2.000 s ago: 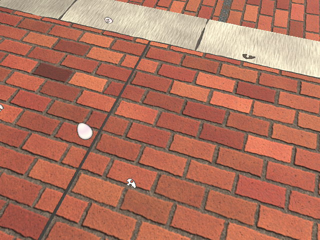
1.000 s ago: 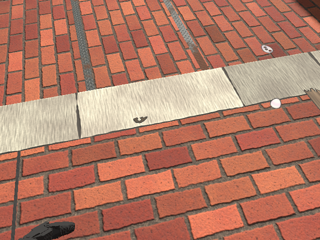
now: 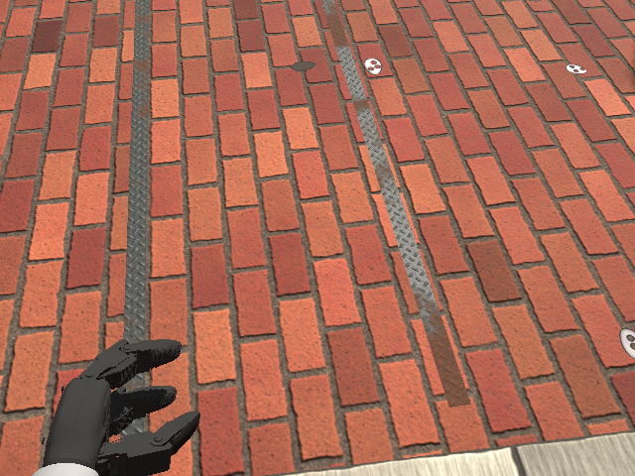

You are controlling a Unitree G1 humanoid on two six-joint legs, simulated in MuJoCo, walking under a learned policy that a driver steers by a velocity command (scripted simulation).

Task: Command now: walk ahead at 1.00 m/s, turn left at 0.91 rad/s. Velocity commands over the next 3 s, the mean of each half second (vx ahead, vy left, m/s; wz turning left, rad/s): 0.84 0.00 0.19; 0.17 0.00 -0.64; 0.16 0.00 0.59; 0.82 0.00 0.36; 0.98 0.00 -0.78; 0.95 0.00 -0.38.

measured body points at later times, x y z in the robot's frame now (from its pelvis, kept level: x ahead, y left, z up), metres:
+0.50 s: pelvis +0.41 +0.06 +0.01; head +0.44 +0.07 +0.45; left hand +0.48 +0.34 -0.12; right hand +0.52 -0.20 -0.11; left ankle +0.40 +0.18 -0.71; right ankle +0.39 -0.09 -0.64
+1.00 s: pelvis +0.69 +0.05 -0.14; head +0.73 +0.02 +0.31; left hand +0.86 +0.28 -0.25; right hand +0.83 -0.24 -0.24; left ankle +0.88 +0.20 -0.81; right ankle +0.67 +0.01 -0.86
